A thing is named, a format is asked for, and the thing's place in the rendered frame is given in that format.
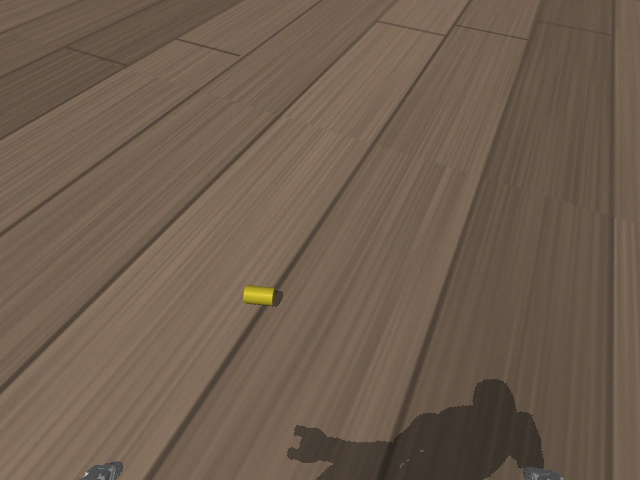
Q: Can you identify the left robot hand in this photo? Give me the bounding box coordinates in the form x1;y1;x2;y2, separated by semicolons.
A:
78;462;123;480

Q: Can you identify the can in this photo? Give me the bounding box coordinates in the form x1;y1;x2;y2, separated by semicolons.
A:
243;285;276;306

